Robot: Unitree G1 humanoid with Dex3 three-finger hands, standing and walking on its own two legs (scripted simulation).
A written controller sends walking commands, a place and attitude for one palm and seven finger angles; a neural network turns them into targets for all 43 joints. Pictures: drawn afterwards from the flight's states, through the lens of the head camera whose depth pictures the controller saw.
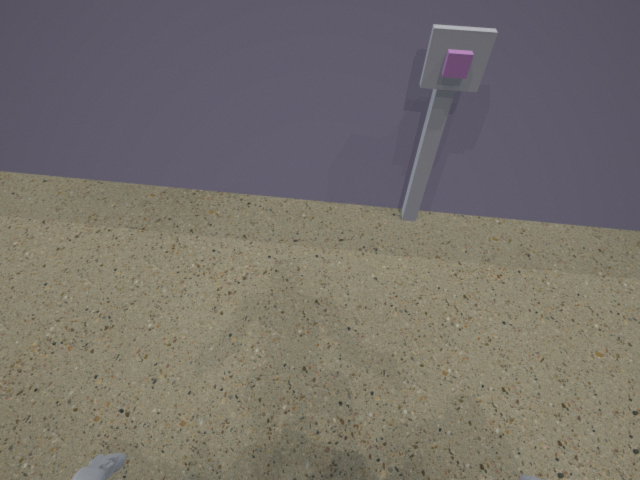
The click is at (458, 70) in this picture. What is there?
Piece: button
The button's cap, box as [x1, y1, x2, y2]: [442, 49, 473, 78]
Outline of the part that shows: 448,49 442,70 442,75 465,78 473,55 472,51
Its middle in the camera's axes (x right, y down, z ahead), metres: +0.41 -0.52 +1.16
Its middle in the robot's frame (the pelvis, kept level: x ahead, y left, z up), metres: +1.23 -0.35 -0.04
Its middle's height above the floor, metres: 0.73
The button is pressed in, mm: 0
